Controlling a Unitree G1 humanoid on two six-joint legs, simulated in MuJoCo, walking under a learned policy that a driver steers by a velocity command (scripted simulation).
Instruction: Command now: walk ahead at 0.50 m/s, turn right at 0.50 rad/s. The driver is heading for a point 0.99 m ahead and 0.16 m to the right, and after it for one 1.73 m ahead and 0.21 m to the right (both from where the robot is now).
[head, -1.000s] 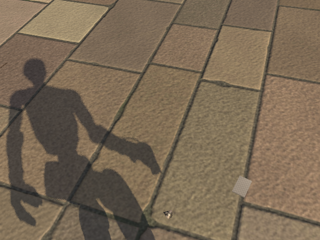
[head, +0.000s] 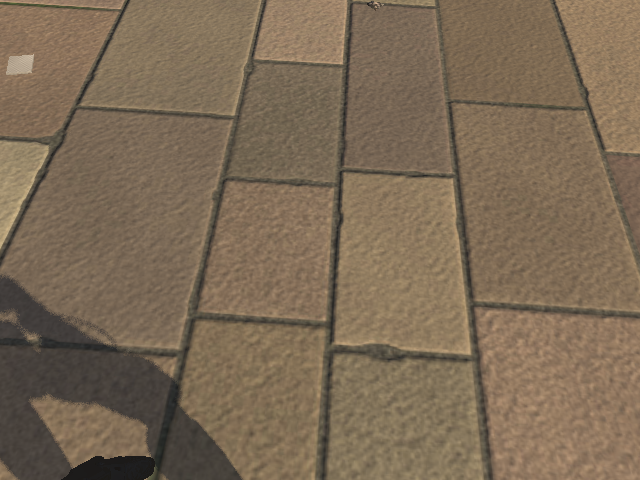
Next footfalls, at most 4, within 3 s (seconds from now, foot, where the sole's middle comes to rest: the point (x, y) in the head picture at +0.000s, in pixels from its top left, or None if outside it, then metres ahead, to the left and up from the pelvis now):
0.40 left None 0.45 0.13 -0.75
0.88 right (412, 426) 0.56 -0.20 -0.75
1.38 left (343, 286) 0.92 -0.07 -0.75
1.88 right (451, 235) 1.08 -0.37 -0.75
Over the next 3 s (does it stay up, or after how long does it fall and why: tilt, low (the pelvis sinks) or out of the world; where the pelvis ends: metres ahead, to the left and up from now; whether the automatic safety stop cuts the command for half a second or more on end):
stays up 1.56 -0.19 0.00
